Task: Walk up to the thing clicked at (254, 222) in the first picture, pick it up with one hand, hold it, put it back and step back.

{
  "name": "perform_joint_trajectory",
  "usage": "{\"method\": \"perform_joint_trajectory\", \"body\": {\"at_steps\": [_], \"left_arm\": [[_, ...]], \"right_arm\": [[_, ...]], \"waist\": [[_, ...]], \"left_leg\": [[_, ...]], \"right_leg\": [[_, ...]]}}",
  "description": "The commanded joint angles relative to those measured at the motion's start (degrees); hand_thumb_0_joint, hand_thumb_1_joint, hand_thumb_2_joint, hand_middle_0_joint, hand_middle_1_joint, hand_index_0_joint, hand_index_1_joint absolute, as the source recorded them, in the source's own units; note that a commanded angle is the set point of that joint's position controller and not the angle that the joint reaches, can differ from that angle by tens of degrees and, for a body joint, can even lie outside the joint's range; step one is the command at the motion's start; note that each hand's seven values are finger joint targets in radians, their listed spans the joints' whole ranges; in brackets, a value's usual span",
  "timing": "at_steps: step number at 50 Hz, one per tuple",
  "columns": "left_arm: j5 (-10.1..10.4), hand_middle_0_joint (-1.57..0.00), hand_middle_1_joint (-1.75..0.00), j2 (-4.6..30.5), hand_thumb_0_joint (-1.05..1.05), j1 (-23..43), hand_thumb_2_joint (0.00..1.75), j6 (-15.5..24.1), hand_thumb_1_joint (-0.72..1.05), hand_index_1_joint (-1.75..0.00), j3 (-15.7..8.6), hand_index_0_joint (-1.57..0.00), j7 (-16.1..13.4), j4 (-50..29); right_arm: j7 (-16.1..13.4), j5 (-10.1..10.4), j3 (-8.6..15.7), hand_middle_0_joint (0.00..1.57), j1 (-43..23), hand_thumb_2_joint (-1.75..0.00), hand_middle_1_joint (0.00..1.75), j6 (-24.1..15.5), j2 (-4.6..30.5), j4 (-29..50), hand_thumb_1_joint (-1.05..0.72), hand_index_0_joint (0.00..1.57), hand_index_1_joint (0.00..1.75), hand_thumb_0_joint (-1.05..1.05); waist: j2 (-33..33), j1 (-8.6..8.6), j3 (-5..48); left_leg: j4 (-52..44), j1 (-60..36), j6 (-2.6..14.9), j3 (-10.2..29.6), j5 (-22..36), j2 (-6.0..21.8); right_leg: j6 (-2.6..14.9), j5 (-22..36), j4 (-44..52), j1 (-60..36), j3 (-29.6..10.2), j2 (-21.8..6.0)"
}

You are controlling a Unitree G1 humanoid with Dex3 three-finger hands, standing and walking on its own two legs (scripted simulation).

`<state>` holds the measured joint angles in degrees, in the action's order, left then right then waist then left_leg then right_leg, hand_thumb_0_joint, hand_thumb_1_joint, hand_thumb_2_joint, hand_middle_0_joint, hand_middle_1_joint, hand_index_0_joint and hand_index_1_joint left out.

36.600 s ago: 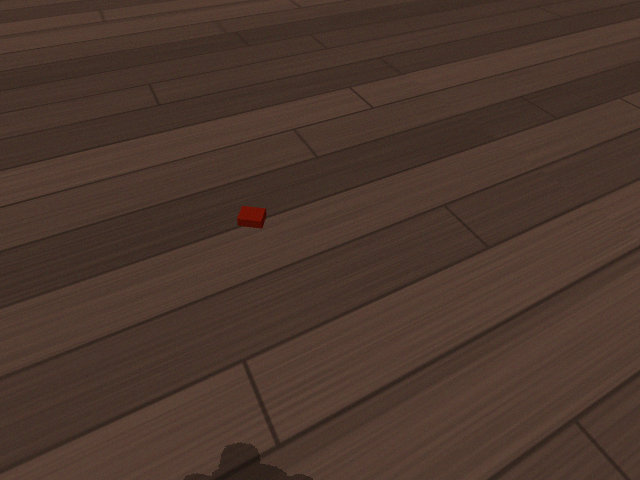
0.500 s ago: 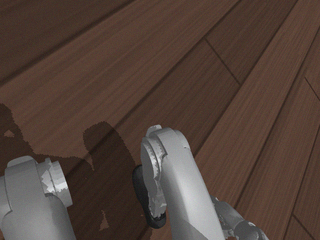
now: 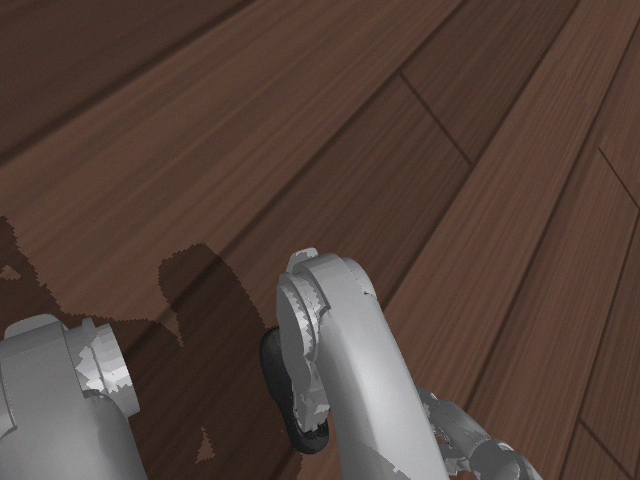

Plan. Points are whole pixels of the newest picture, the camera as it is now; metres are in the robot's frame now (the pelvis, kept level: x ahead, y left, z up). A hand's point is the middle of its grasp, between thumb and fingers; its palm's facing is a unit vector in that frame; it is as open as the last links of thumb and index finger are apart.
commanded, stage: open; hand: left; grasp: from above
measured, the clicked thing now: out of the picture +0.42 +0.34 -0.27
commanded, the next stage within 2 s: withdraw in 0.24 s
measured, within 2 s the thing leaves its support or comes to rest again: neither
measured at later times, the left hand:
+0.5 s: hand out of the picture +0.42 +0.34 -0.23, palm faces -0.42 -0.11 -0.90, open 13.8 cm
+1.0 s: hand out of the picture +0.40 +0.37 -0.07, palm faces -0.49 -0.16 -0.86, open 14.0 cm
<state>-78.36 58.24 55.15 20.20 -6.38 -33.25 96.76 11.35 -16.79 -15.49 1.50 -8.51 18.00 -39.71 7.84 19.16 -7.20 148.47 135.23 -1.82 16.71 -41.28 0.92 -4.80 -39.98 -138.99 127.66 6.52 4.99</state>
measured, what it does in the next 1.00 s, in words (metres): rises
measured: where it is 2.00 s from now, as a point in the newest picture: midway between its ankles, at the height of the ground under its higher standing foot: (218, 453)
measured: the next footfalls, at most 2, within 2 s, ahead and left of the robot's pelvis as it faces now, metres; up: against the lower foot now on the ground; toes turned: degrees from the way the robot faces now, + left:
none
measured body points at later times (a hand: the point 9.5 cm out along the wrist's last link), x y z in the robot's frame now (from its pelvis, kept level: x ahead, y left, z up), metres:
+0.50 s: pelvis +0.00 +0.00 +0.00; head +0.25 +0.14 +0.35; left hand +0.44 +0.35 -0.18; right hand +0.09 -0.26 -0.07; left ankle +0.06 +0.13 -0.26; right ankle +0.11 -0.13 -0.26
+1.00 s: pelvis -0.01 -0.01 +0.06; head +0.21 +0.07 +0.45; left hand +0.43 +0.37 -0.02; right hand +0.11 -0.27 -0.05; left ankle +0.06 +0.13 -0.26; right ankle +0.11 -0.13 -0.26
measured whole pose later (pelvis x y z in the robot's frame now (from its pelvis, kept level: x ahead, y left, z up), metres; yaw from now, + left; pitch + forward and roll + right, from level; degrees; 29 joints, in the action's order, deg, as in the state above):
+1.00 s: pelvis -0.01 -0.01 +0.06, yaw +6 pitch +33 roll -9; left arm -63.2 44.4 53.7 6.6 -1.6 -8.8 75.6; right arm 10.5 -5.6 -4.7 7.6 -1.5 18.1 -38.8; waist -1.8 11.0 2.8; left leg 134.1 129.4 -1.1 9.9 -37.9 1.2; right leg -4.0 -38.9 -129.1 123.4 2.6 1.8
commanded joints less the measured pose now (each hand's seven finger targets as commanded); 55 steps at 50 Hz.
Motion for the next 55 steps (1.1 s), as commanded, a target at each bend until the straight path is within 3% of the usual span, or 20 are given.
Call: {"method": "perform_joint_trajectory", "body": {"at_steps": [1, 2, 4, 5, 7, 13, 17, 22, 25, 26, 28, 29, 31, 35, 37, 40, 43, 48, 52, 55], "left_arm": [[0.6, -0.09, -1.01, 12.7, 0.0, 12.7, 0.95, 0.9, -0.47, -0.99, 0.2, -0.1, -1.3, -5.9], [1.2, -0.08, -1.01, 14.3, 0.0, 13.0, 0.95, 1.3, -0.47, -0.99, -1.2, -0.09, -1.6, -6.8], [1.2, -0.08, -1.0, 14.1, 0.0, 15.0, 0.99, 1.9, -0.5, -0.99, -0.8, -0.09, -1.8, -9.9], [0.1, -0.07, -1.01, 15.5, 0.0, 12.7, 0.99, 1.7, -0.5, -1.0, -1.9, -0.08, -2.1, -7.1], [0.1, -0.06, -1.02, 12.6, 0.0, 13.0, 0.97, 1.9, -0.49, -1.01, 0.7, -0.08, -2.1, -7.8], [-0.3, -0.06, -1.02, 13.3, 0.0, 12.6, 0.98, 1.3, -0.49, -1.0, 0.1, -0.07, -3.6, -7.6], [0.2, -0.06, -1.01, 11.5, 0.0, 12.8, 0.97, 0.0, -0.48, -1.0, 1.3, -0.07, -3.8, -5.3], [0.9, -0.07, -1.03, 16.1, 0.0, 15.3, 0.96, -0.4, -0.5, -1.01, -2.0, -0.09, -3.9, -11.9], [0.8, -0.06, -1.03, 15.3, 0.0, 13.2, 0.96, -1.8, -0.5, -1.01, -3.4, -0.08, -4.3, -13.5], [1.9, -0.06, -1.03, 15.1, 0.0, 14.7, 0.95, -2.4, -0.49, -1.0, -4.3, -0.09, -4.4, -15.4], [2.9, -0.06, -1.02, 16.3, 0.0, 14.0, 0.96, -4.1, -0.5, -1.0, -7.8, -0.08, -4.6, -21.7], [3.9, -0.07, -1.02, 15.0, 0.0, 13.9, 0.96, -5.5, -0.5, -1.0, -7.6, -0.08, -4.3, -21.7], [5.5, -0.07, -1.01, 11.8, 0.0, 12.8, 0.96, -8.0, -0.51, -0.99, -7.5, -0.08, -3.1, -25.1], [10.1, -0.07, -1.0, 2.9, 0.0, 13.5, 0.97, -13.6, -0.5, -0.99, -2.1, -0.08, 2.4, -27.8], [13.0, -0.07, -1.01, -2.1, 0.0, 13.6, 0.98, -15.8, -0.52, -1.0, 1.5, -0.08, 6.3, -25.4], [16.0, -0.07, -1.01, -4.1, 0.0, 14.1, 0.99, -17.2, -0.53, -1.01, 3.7, -0.07, 12.8, -25.6], [16.0, -0.08, -1.01, -2.2, 0.0, 15.2, 1.0, -16.5, -0.53, -1.01, 3.9, -0.08, 18.7, -29.0], [15.1, -0.09, -1.0, 0.0, 0.0, 10.6, 0.99, -12.6, -0.53, -1.0, 3.1, -0.09, 25.4, -27.1], [14.1, -0.11, -0.98, 4.8, 0.0, 10.2, 0.97, -6.0, -0.5, -0.98, -0.2, -0.11, 26.5, -28.0], [12.0, -0.09, -0.99, 7.6, 0.0, 12.7, 0.98, 0.3, -0.51, -0.99, -2.1, -0.09, 24.1, -28.9]], "right_arm": [[-0.9, -0.2, 5.2, 0.2, 8.3, -0.9, 0.3, 0.4, 18.2, 1.0, -0.9, 0.2, 0.3, 0.0], [-1.1, 0.0, 5.2, 0.2, 8.3, -0.9, 0.3, 0.5, 18.2, 0.5, -0.9, 0.2, 0.3, 0.0], [-1.3, 0.1, 5.3, 0.2, 8.3, -0.9, 0.3, 0.7, 18.4, 0.8, -0.9, 0.2, 0.3, 0.0], [-1.4, 0.0, 5.0, 0.2, 8.5, -0.9, 0.3, 0.8, 18.5, 0.6, -0.9, 0.2, 0.3, 0.0], [-1.3, -0.3, 5.0, 0.2, 7.5, -0.9, 0.3, 0.8, 17.9, 0.5, -0.9, 0.2, 0.3, 0.0], [-1.4, -0.2, 4.9, 0.2, 8.5, -0.9, 0.3, 1.0, 17.9, -0.5, -0.89, 0.2, 0.3, 0.0], [-0.9, -0.2, 4.9, 0.2, 8.6, -0.9, 0.3, 0.4, 18.0, -0.9, -0.89, 0.2, 0.3, 0.0], [-0.9, 0.2, 5.3, 0.2, 8.6, -0.9, 0.3, -0.1, 18.3, 0.0, -0.9, 0.2, 0.3, 0.0], [-0.3, 0.1, 6.0, 0.2, 9.6, -0.9, 0.3, -0.3, 17.8, 0.4, -0.9, 0.2, 0.3, 0.0], [0.1, 0.2, 6.6, 0.2, 9.8, -0.9, 0.3, -0.7, 17.7, 0.2, -0.9, 0.2, 0.3, 0.0], [0.5, 1.0, 8.1, 0.2, 10.3, -0.9, 0.3, -0.5, 17.5, 0.5, -0.9, 0.2, 0.3, 0.0], [0.9, 1.4, 8.8, 0.2, 10.3, -0.9, 0.3, -0.5, 17.0, 0.7, -0.9, 0.2, 0.3, 0.0], [1.7, 2.0, 10.5, 0.2, 11.1, -0.9, 0.3, -0.4, 16.6, 0.5, -0.9, 0.2, 0.3, 0.0], [2.1, 5.5, 13.8, 0.2, 13.1, -0.9, 0.3, 1.2, 15.6, -0.2, -0.9, 0.2, 0.3, 0.0], [1.9, 7.2, 15.0, 0.2, 15.3, -0.9, 0.3, 1.8, 15.2, -0.9, -0.9, 0.2, 0.3, 0.0], [1.4, 9.2, 16.3, 0.2, 17.3, -0.9, 0.3, 3.4, 15.4, -0.6, -0.9, 0.2, 0.3, 0.0], [0.2, 10.6, 16.7, 0.2, 18.3, -0.9, 0.3, 5.2, 14.9, -0.1, -0.91, 0.2, 0.3, 0.0], [-2.6, 11.3, 15.4, 0.2, 17.0, -0.9, 0.3, 7.8, 13.6, 2.3, -0.91, 0.2, 0.3, 0.0], [-4.3, 10.6, 13.9, 0.2, 15.5, -0.9, 0.3, 8.7, 13.1, 3.0, -0.91, 0.2, 0.3, 0.0], [-4.8, 9.5, 12.4, 0.2, 14.7, -0.9, 0.3, 8.9, 12.3, 2.4, -0.9, 0.2, 0.3, 0.0]], "waist": [[-28.6, 1.83, 35.8], [-27.6, 1.44, 35.7], [-28.8, 1.29, 37.1], [-29.7, 1.28, 36.8], [-29.0, 1.17, 35.5], [-28.5, 0.65, 36.9], [-28.6, 1.73, 34.2], [-32.6, -0.46, 39.8], [-34.9, -1.03, 42.2], [-35.0, -1.04, 41.9], [-40.1, -4.06, 47.5], [-40.2, -4.26, 46.7], [-41.8, -5.25, 47.7], [-37.2, -5.95, 48.8], [-30.2, -4.41, 44.3], [-23.7, -3.91, 42.9], [-21.5, -5.11, 44.8], [-13.7, -5.81, 38.9], [-13.0, -7.32, 39.3], [-17.1, -6.95, 42.4]], "left_leg": [[-14.9, -28.3, 2.01, -8.0, 12.2, 1.8], [-15.0, -27.5, 2.1, -7.8, 11.5, 1.8], [-15.4, -28.6, 1.91, -7.8, 12.4, 1.7], [-15.8, -29.7, 1.72, -7.7, 13.2, 1.8], [-15.6, -28.0, 1.77, -7.6, 11.5, 2.0], [-15.3, -28.0, 1.98, -8.0, 12.2, 1.8], [-15.6, -28.2, 1.75, -7.7, 12.2, 1.6], [-16.2, -31.2, 1.45, -8.0, 13.5, 1.6], [-16.2, -32.8, 1.2, -8.6, 14.9, 1.9], [-16.2, -31.9, 1.24, -8.8, 14.4, 1.7], [-17.6, -34.9, 0.8, -9.4, 16.8, 1.5], [-17.9, -35.1, 0.67, -9.6, 16.4, 1.5], [-19.9, -35.9, 0.44, -10.1, 16.2, 1.3], [-22.8, -33.4, 1.39, -10.9, 13.8, 1.0], [-23.7, -29.8, 2.39, -11.0, 10.6, 1.0], [-25.9, -28.9, 2.84, -10.3, 9.0, 0.6], [-27.4, -29.9, 3.14, -10.5, 10.3, 0.1], [-26.5, -24.0, 3.97, -12.6, 8.7, -1.0], [-24.8, -23.2, 3.94, -13.6, 8.2, -1.2], [-23.7, -25.6, 3.72, -13.4, 9.2, -0.9]], "right_leg": [[5.22, 16.0, 11.1, -18.2, 8.4, 1.6], [5.09, 15.3, 11.6, -18.0, 8.7, 1.5], [5.22, 15.8, 11.6, -18.3, 8.7, 1.5], [5.46, 16.2, 10.8, -18.2, 9.0, 1.5], [5.57, 14.5, 11.0, -17.3, 8.5, 1.9], [5.51, 15.5, 11.7, -18.0, 8.2, 2.0], [5.51, 15.6, 10.5, -15.5, 9.3, 1.7], [5.76, 16.5, 10.2, -17.2, 8.7, 1.3], [5.89, 17.7, 10.0, -17.9, 8.1, 1.4], [5.7, 17.5, 10.0, -16.9, 8.6, 1.2], [6.2, 18.9, 10.2, -17.4, 7.8, 1.0], [6.25, 18.7, 9.9, -15.4, 7.8, 0.6], [6.51, 18.0, 10.9, -14.4, 7.4, 0.5], [6.58, 16.2, 14.7, -13.2, 5.8, 0.3], [6.32, 13.9, 18.0, -13.8, 4.9, 0.5], [6.34, 12.1, 19.9, -16.4, 4.2, 0.2], [6.4, 12.8, 21.4, -20.4, 3.2, -0.5], [6.58, 9.6, 24.3, -23.1, 1.4, -1.1], [6.76, 7.7, 24.1, -23.3, 0.6, -1.4], [6.16, 9.4, 21.8, -23.3, 0.9, -1.2]]}}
